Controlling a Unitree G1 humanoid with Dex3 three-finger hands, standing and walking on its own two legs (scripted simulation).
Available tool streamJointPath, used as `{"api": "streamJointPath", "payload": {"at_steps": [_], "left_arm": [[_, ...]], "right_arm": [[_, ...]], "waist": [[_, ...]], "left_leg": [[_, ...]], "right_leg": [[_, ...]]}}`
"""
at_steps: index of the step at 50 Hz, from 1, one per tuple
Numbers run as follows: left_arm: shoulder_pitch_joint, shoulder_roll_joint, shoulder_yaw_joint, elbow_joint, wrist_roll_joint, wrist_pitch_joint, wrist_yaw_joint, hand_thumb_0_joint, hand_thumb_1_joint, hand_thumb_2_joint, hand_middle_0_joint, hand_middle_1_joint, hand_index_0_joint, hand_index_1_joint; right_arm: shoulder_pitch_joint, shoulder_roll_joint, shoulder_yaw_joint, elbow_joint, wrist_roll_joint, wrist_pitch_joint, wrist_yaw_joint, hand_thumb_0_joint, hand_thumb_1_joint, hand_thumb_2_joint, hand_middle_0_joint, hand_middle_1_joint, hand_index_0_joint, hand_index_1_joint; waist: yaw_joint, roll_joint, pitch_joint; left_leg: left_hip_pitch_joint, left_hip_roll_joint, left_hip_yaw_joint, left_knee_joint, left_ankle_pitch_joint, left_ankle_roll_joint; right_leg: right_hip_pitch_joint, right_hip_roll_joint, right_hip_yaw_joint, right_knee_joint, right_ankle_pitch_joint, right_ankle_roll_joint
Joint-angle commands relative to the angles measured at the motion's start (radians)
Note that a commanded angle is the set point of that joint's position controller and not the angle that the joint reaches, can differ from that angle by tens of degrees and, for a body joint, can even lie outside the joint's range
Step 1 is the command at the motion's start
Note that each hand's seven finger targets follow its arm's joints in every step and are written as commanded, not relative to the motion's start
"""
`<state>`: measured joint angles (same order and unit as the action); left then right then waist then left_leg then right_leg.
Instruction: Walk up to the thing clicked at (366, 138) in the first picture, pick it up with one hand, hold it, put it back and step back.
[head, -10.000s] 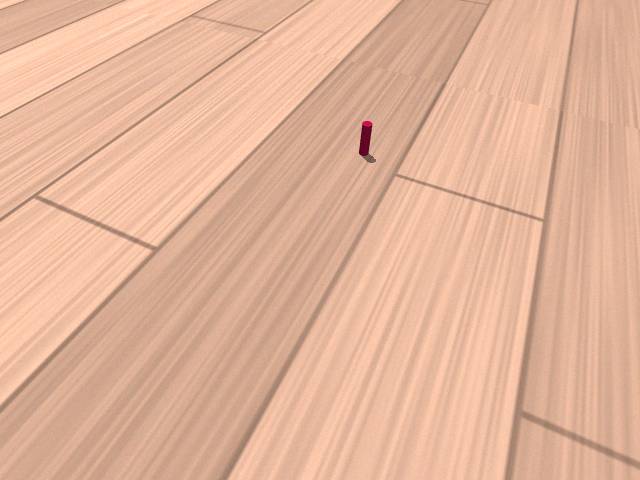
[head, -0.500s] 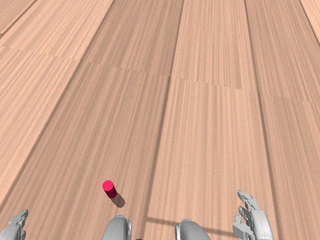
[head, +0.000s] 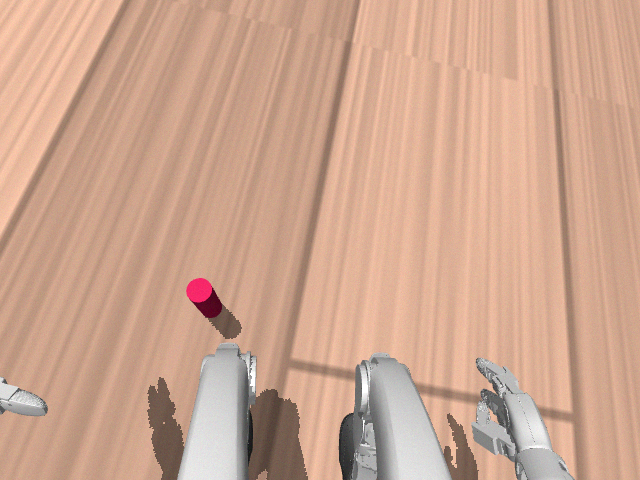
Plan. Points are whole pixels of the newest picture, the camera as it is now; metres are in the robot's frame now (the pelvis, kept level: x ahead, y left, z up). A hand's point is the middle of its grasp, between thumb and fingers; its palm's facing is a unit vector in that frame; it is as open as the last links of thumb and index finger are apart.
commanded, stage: go down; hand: left
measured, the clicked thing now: (205, 299) +0.41 +0.22 -0.45
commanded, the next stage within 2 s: none
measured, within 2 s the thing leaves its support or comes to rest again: neither
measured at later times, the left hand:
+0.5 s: hand (21, 313) +0.31 +0.38 -0.12, palm faces +0.16 -0.98 -0.10, open 17.5 cm
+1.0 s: hand (25, 299) +0.33 +0.39 -0.14, palm faces +0.13 -0.99 -0.08, open 17.7 cm
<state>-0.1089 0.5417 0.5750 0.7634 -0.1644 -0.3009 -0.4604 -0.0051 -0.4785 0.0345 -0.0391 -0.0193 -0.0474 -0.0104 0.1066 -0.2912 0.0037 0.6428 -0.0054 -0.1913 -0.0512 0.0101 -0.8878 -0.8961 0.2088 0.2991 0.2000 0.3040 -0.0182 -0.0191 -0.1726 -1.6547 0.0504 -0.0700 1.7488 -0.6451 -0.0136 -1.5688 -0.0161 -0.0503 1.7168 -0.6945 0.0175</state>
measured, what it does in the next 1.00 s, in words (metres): lowers itself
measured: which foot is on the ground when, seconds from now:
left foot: down 0.00-1.00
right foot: down 0.00-1.00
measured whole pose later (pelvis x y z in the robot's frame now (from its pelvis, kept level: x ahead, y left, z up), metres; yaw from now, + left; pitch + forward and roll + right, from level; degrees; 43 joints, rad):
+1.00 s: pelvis -0.03 +0.00 -0.13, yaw -4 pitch +33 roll -7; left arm -0.45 0.81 0.79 1.00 -0.24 -0.36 -0.74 -0.01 -0.60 0.05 -0.04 -0.07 -0.05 -0.07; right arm 0.08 -0.34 0.08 0.69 -0.03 -0.20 -0.05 0.01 -0.90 -0.90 0.21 0.30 0.20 0.30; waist -0.05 -0.03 -0.12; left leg -2.07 0.05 -0.13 2.16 -0.67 -0.02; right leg -1.97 0.01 -0.08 2.11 -0.72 0.02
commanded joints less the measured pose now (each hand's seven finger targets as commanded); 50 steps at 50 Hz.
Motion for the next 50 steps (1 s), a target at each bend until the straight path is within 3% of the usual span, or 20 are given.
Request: {"api": "streamJointPath", "payload": {"at_steps": [1, 3, 6, 7, 10, 14, 17, 19, 23, 25, 29, 34, 36, 39, 41, 46, 50], "left_arm": [[-0.161, 0.361, 0.132, -0.109, -0.048, -0.106, -0.056, 0.000, -0.473, 0.067, -0.015, -0.030, -0.020, -0.022], [-0.193, 0.380, 0.144, -0.073, -0.054, -0.115, -0.080, 0.000, -0.486, 0.073, -0.012, -0.036, -0.019, -0.028], [-0.231, 0.436, 0.170, -0.061, -0.057, -0.119, -0.113, 0.000, -0.480, 0.069, -0.019, -0.034, -0.022, -0.028], [-0.230, 0.434, 0.170, -0.023, -0.057, -0.116, -0.123, 0.000, -0.494, 0.068, -0.015, -0.038, -0.022, -0.029], [-0.267, 0.471, 0.195, -0.028, -0.069, -0.118, -0.144, 0.000, -0.519, 0.069, -0.021, -0.045, -0.026, -0.039], [-0.265, 0.506, 0.220, -0.004, -0.081, -0.112, -0.166, 0.000, -0.537, 0.080, -0.018, -0.061, -0.026, -0.054], [-0.292, 0.530, 0.239, -0.010, -0.090, -0.115, -0.184, 0.000, -0.571, 0.069, -0.022, -0.067, -0.032, -0.057], [-0.302, 0.528, 0.236, -0.014, -0.099, -0.117, -0.195, 0.000, -0.587, 0.061, -0.026, -0.066, -0.034, -0.058], [-0.333, 0.554, 0.251, -0.005, -0.104, -0.122, -0.215, 0.000, -0.611, 0.057, -0.036, -0.071, -0.040, -0.066], [-0.359, 0.559, 0.254, 0.000, -0.104, -0.127, -0.227, 0.000, -0.611, 0.050, -0.039, -0.069, -0.044, -0.065], [-0.410, 0.588, 0.258, 0.005, -0.104, -0.129, -0.237, 0.000, -0.611, 0.056, -0.038, -0.070, -0.044, -0.066], [-0.434, 0.630, 0.271, 0.022, -0.104, -0.125, -0.252, 0.000, -0.611, 0.049, -0.043, -0.070, -0.047, -0.067], [-0.428, 0.618, 0.270, 0.054, -0.104, -0.118, -0.258, 0.000, -0.611, 0.049, -0.040, -0.068, -0.044, -0.065], [-0.445, 0.660, 0.281, 0.044, -0.103, -0.116, -0.261, 0.000, -0.611, 0.038, -0.045, -0.068, -0.050, -0.063], [-0.464, 0.649, 0.271, 0.049, -0.107, -0.117, -0.265, 0.000, -0.611, 0.050, -0.038, -0.073, -0.045, -0.066], [-0.460, 0.666, 0.286, 0.049, -0.111, -0.118, -0.276, 0.000, -0.611, 0.049, -0.037, -0.069, -0.042, -0.063], [-0.491, 0.679, 0.294, 0.042, -0.112, -0.120, -0.282, 0.000, -0.611, 0.053, -0.037, -0.074, -0.044, -0.067]], "right_arm": [[0.061, -0.201, -0.071, -0.081, -0.004, -0.045, -0.019, 0.000, -0.883, -0.897, 0.200, 0.300, 0.200, 0.300], [0.064, -0.206, -0.065, -0.073, -0.006, -0.043, -0.021, 0.000, -0.881, -0.897, 0.201, 0.300, 0.200, 0.300], [0.068, -0.216, -0.057, -0.065, -0.011, -0.043, -0.023, 0.000, -0.880, -0.898, 0.201, 0.300, 0.200, 0.300], [0.061, -0.217, -0.054, -0.067, -0.010, -0.041, -0.025, 0.000, -0.879, -0.897, 0.200, 0.300, 0.200, 0.300], [0.067, -0.220, -0.042, -0.055, -0.011, -0.039, -0.023, 0.000, -0.884, -0.899, 0.200, 0.300, 0.200, 0.300], [0.061, -0.227, -0.036, -0.056, -0.007, -0.036, -0.021, 0.000, -0.882, -0.898, 0.200, 0.300, 0.200, 0.300], [0.064, -0.236, -0.033, -0.050, -0.007, -0.035, -0.021, 0.000, -0.887, -0.900, 0.200, 0.300, 0.200, 0.300], [0.059, -0.234, -0.030, -0.049, -0.005, -0.036, -0.022, 0.000, -0.895, -0.901, 0.200, 0.300, 0.200, 0.300], [0.074, -0.247, -0.027, -0.035, -0.011, -0.036, -0.021, 0.000, -0.901, -0.904, 0.200, 0.300, 0.200, 0.300], [0.076, -0.251, -0.026, -0.025, -0.016, -0.034, -0.021, 0.000, -0.900, -0.904, 0.200, 0.300, 0.200, 0.300], [0.068, -0.260, -0.025, -0.026, -0.017, -0.035, -0.023, 0.000, -0.894, -0.902, 0.200, 0.300, 0.200, 0.300], [0.068, -0.261, -0.015, -0.025, -0.020, -0.038, -0.022, 0.000, -0.898, -0.902, 0.200, 0.300, 0.200, 0.300], [0.075, -0.262, -0.012, -0.025, -0.022, -0.037, -0.022, 0.000, -0.901, -0.903, 0.200, 0.300, 0.200, 0.300], [0.077, -0.265, -0.009, -0.028, -0.022, -0.038, -0.022, 0.000, -0.901, -0.902, 0.200, 0.300, 0.200, 0.300], [0.065, -0.267, -0.010, -0.032, -0.019, -0.038, -0.021, 0.000, -0.899, -0.902, 0.200, 0.300, 0.200, 0.300], [0.081, -0.276, -0.005, -0.024, -0.018, -0.040, -0.022, 0.000, -0.903, -0.903, 0.200, 0.300, 0.200, 0.300], [0.085, -0.281, -0.004, -0.019, -0.019, -0.036, -0.020, 0.000, -0.899, -0.902, 0.200, 0.300, 0.200, 0.300]], "waist": [[0.024, 0.159, -0.511], [0.022, 0.148, -0.497], [0.037, 0.177, -0.547], [0.029, 0.163, -0.509], [0.044, 0.176, -0.553], [0.051, 0.168, -0.520], [0.047, 0.189, -0.548], [0.042, 0.169, -0.541], [0.038, 0.194, -0.584], [0.033, 0.215, -0.571], [0.033, 0.222, -0.529], [0.032, 0.213, -0.543], [0.025, 0.209, -0.528], [0.031, 0.211, -0.541], [0.020, 0.196, -0.513], [0.025, 0.234, -0.557], [0.023, 0.250, -0.537]], "left_leg": [[0.402, -0.016, -0.009, -0.179, 0.200, 0.034], [0.354, -0.015, -0.011, -0.160, 0.165, 0.034], [0.352, -0.013, -0.011, -0.126, 0.184, 0.032], [0.314, -0.013, -0.015, -0.126, 0.138, 0.032], [0.307, -0.012, -0.014, -0.089, 0.176, 0.032], [0.226, -0.012, -0.007, -0.064, 0.118, 0.034], [0.230, -0.010, -0.011, -0.033, 0.155, 0.033], [0.210, -0.008, -0.007, -0.014, 0.151, 0.036], [0.237, -0.006, -0.012, 0.030, 0.236, 0.034], [0.224, -0.006, -0.011, 0.041, 0.229, 0.033], [0.172, 0.000, -0.022, 0.031, 0.091, 0.031], [0.129, -0.003, -0.011, 0.071, 0.105, 0.033], [0.117, -0.003, -0.011, 0.080, 0.104, 0.033], [0.091, -0.006, 0.000, 0.096, 0.091, 0.034], [0.068, -0.005, -0.003, 0.098, 0.042, 0.037], [0.125, -0.004, -0.020, 0.113, 0.121, 0.031], [0.118, -0.003, -0.030, 0.117, 0.113, 0.028]], "right_leg": [[0.109, 0.029, 0.018, -0.156, 0.184, -0.051], [0.095, 0.028, 0.020, -0.142, 0.158, -0.050], [0.069, 0.031, 0.014, -0.106, 0.169, -0.053], [0.049, 0.032, 0.008, -0.096, 0.137, -0.054], [0.033, 0.035, 0.001, -0.060, 0.163, -0.056], [0.010, 0.038, 0.001, -0.037, 0.120, -0.056], [-0.016, 0.040, -0.013, 0.007, 0.151, -0.059], [-0.025, 0.042, -0.012, 0.010, 0.149, -0.057], [-0.051, 0.043, -0.021, 0.058, 0.207, -0.059], [-0.072, 0.043, -0.023, 0.077, 0.200, -0.061], [-0.115, 0.046, -0.030, 0.093, 0.115, -0.060], [-0.122, 0.046, -0.032, 0.120, 0.120, -0.059], [-0.131, 0.047, -0.036, 0.128, 0.121, -0.059], [-0.115, 0.047, -0.033, 0.129, 0.108, -0.058], [-0.151, 0.050, -0.033, 0.125, 0.067, -0.057], [-0.175, 0.048, -0.048, 0.173, 0.133, -0.062], [-0.211, 0.046, -0.053, 0.197, 0.129, -0.063]]}}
